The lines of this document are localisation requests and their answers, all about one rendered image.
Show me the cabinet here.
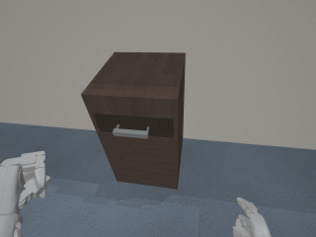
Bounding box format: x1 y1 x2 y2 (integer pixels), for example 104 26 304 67
81 52 186 190

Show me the left robot hand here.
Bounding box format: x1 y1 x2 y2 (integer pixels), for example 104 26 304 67
0 151 50 214

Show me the left robot forearm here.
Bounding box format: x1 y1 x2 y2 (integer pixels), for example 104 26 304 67
0 213 24 237

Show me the drawer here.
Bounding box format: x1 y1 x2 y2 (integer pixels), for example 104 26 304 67
94 113 174 138

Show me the right robot hand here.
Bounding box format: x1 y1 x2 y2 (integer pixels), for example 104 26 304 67
232 197 272 237

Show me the handle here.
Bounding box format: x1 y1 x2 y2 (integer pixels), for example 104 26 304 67
113 124 150 139

